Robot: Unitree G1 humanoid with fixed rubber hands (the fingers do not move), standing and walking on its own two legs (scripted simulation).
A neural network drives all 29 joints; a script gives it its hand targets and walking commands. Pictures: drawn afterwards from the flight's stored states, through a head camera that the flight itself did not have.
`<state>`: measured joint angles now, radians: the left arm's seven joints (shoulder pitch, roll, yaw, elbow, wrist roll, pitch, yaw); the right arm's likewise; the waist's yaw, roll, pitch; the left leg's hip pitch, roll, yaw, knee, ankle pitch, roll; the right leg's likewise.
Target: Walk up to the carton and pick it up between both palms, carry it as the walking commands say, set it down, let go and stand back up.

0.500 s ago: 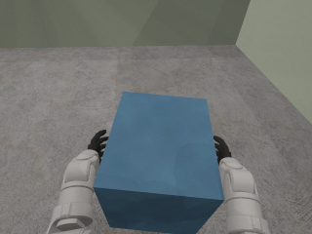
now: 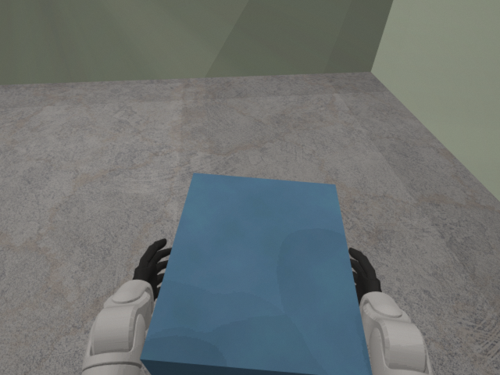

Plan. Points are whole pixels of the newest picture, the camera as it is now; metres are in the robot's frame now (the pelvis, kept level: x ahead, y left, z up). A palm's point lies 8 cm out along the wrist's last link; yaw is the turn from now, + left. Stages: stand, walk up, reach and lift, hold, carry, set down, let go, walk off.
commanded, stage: hold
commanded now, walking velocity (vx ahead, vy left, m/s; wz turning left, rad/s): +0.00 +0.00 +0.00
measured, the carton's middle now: (254, 294) +0.27 +0.01 -0.03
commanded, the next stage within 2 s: carry in 1.14 s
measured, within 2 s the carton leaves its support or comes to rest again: neither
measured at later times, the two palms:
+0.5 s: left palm (149, 287) +0.24 +0.18 +0.03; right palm (373, 299) +0.24 -0.18 +0.03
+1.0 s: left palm (140, 287) +0.25 +0.19 +0.02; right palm (358, 294) +0.26 -0.16 +0.02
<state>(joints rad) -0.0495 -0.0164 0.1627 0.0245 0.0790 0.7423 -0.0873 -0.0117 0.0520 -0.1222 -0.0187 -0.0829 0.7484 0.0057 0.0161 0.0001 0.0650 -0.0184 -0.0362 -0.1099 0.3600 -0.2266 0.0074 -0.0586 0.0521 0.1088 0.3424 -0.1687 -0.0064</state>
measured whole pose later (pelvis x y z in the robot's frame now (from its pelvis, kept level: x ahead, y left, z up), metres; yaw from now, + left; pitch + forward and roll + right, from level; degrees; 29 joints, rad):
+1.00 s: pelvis +0.01 +0.00 +0.00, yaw +1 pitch -5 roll -1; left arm -0.02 -0.03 0.17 -0.01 0.07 0.75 -0.07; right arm -0.01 0.05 -0.12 -0.02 -0.08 0.75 0.02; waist 0.01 0.02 0.07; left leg -0.03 -0.04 -0.11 0.35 -0.23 0.02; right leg -0.06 0.04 0.10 0.33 -0.17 0.00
